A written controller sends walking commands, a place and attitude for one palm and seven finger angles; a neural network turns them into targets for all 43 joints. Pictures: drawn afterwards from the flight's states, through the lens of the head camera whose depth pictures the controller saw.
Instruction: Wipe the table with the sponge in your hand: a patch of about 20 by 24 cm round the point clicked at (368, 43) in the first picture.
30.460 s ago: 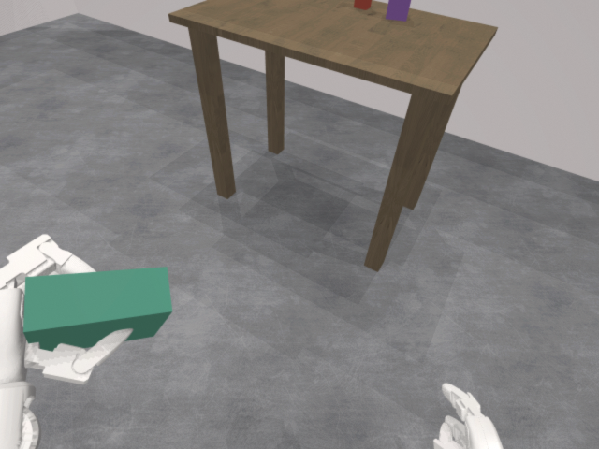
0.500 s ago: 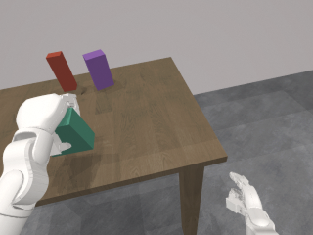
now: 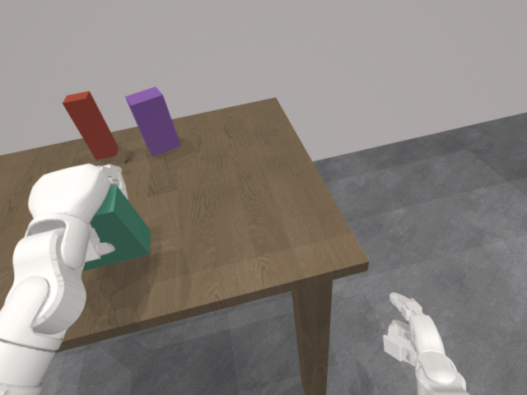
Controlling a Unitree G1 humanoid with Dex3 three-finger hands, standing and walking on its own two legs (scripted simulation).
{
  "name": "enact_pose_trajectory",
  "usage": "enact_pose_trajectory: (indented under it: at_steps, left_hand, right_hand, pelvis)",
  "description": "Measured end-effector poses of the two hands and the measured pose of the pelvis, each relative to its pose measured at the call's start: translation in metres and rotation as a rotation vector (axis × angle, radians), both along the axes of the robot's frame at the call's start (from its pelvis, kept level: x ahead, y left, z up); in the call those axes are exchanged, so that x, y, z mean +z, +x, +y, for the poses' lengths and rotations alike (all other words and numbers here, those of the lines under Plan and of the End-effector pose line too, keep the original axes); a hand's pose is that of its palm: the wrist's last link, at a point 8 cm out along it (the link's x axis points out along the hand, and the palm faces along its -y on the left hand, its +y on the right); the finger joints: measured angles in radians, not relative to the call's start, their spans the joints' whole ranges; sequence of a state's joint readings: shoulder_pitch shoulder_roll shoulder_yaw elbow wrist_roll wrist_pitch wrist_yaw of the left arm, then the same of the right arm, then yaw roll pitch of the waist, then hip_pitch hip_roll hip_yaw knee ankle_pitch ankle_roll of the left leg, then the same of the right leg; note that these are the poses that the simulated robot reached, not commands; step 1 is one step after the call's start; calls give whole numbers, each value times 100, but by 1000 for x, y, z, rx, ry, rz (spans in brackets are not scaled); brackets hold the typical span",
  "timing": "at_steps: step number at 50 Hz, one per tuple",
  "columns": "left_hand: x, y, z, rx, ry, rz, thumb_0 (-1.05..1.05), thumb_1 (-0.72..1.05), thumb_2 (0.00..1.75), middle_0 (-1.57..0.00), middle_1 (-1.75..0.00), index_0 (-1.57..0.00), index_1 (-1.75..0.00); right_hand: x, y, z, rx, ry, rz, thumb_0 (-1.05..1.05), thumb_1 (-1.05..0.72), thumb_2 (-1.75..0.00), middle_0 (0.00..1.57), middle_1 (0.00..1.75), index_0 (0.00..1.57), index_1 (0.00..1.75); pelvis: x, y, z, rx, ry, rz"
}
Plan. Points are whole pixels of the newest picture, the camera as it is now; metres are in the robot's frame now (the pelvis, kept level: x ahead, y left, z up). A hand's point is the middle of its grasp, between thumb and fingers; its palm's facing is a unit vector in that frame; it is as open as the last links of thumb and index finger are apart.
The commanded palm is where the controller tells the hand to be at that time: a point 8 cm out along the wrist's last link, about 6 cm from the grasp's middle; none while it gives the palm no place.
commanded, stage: move the sponge above the wiping area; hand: left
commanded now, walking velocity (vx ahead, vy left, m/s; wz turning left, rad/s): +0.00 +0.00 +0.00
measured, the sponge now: (104, 237) +0.27 +0.29 +0.14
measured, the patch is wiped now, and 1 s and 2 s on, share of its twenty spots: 0.00 0.00 0.00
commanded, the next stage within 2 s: none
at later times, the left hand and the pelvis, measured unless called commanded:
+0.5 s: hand (90, 224) +0.26 +0.29 +0.18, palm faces +0.09 -0.04 -1.00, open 8.9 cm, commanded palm +0.22 +0.28 +0.25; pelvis +0.00 +0.01 +0.00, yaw +0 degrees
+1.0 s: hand (91, 224) +0.26 +0.28 +0.18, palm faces +0.13 -0.04 -0.99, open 8.9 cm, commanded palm +0.21 +0.28 +0.26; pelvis +0.00 +0.02 +0.00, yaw +0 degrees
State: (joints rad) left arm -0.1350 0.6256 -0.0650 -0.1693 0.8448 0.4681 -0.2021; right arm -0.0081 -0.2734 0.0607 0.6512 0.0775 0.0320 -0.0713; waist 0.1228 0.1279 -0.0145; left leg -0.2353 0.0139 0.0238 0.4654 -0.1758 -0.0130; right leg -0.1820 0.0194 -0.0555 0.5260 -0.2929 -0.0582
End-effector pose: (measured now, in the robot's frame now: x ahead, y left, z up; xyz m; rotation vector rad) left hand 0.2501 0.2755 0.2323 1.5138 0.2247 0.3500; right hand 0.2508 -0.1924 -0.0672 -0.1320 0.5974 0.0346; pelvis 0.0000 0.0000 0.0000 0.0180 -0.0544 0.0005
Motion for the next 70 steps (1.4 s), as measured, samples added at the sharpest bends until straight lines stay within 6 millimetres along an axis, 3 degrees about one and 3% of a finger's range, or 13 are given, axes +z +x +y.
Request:
enact_pose_trajectory:
  at_steps: [8,14,21,30,36,40,46,51,57,62,67,70]
  left_hand:
    - [-7,2,-3,-65,-2,25,0,-41,108,-85,-143,-85,-142]
    - [-1,-6,5,-51,-4,-30,0,-41,108,-85,-143,-85,-142]
    - [-3,-10,15,1,-16,-16,0,-41,108,-85,-143,-85,-142]
    - [5,-12,0,-87,-5,-51,0,-41,108,-85,-143,-85,-142]
    - [14,-18,17,-9,-19,-86,0,-41,108,-85,-143,-85,-142]
    - [5,-23,23,24,-39,-51,0,-41,108,-84,-143,-85,-142]
    - [-11,-19,12,-47,-30,13,0,-41,108,-85,-143,-85,-142]
    - [4,-15,0,-114,-8,-66,0,-41,108,-85,-143,-85,-142]
    - [19,-13,17,-22,-19,-116,0,-41,108,-85,-143,-85,-142]
    - [4,-22,27,42,-43,-35,0,-41,108,-84,-143,-84,-143]
    - [-12,-29,13,-37,-39,28,0,-41,108,-84,-143,-85,-142]
    - [-9,-29,5,-95,-14,2,0,-41,108,-85,-143,-85,-142]
  right_hand:
    - [-3,-4,-13,-34,-19,9,1,-91,-90,20,30,20,30]
    - [-6,-7,-15,-44,-22,25,1,-91,-90,20,30,20,30]
    - [-6,-3,-3,-27,-15,25,1,-91,-90,20,30,20,30]
    - [4,8,24,16,17,-18,1,-91,-90,20,30,20,30]
    - [10,10,32,34,28,-22,1,-91,-90,20,30,21,30]
    - [11,10,32,36,16,-25,1,-91,-90,20,30,21,30]
    - [10,7,30,34,-17,-23,1,-91,-90,20,30,20,30]
    - [9,3,32,32,-10,-18,1,-91,-90,20,30,20,30]
    - [6,-3,30,22,17,3,1,-91,-90,20,30,20,30]
    - [4,-6,21,4,12,6,1,-91,-90,20,30,21,30]
    - [3,-6,14,3,-28,-2,1,-91,-90,20,30,20,30]
    - [3,-5,14,3,-38,-6,1,-91,-90,20,30,20,30]
  pelvis:
    - [-1,6,0,-9,-1,4]
    - [-1,8,2,-14,-2,2]
    - [0,6,7,0,-4,2]
    - [1,4,14,-4,-5,-1]
    - [1,2,16,-5,-8,1]
    - [1,-1,18,3,-10,0]
    - [1,-4,19,11,-11,-8]
    - [2,-5,20,3,-11,-14]
    - [2,-4,18,-10,-10,-2]
    - [1,-4,18,-6,-11,5]
    - [0,-4,17,7,-11,-8]
    - [0,-5,16,5,-12,-17]
